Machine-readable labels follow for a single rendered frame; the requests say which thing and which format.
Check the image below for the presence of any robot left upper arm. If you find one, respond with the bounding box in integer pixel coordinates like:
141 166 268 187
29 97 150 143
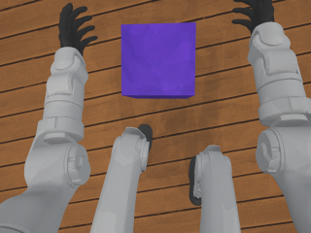
0 142 91 233

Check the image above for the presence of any left robot forearm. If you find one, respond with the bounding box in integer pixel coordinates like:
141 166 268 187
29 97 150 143
24 47 88 184

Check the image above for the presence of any robot thigh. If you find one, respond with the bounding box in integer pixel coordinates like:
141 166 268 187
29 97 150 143
89 133 150 233
194 150 241 233

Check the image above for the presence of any right robot hand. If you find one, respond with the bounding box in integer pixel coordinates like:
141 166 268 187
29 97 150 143
232 0 275 35

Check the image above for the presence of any carton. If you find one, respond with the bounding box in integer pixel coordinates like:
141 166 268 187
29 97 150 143
121 22 196 99

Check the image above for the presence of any right robot forearm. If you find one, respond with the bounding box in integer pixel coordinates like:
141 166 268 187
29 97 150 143
247 21 311 127

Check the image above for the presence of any left robot hand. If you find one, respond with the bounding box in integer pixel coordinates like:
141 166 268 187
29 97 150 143
58 3 98 56

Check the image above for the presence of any right robot thigh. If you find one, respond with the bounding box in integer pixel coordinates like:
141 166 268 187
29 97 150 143
194 150 241 233

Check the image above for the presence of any left robot thigh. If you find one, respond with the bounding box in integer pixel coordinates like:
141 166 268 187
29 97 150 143
89 133 150 233

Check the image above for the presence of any robot right upper arm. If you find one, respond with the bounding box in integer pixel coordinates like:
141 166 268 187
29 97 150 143
255 126 311 233

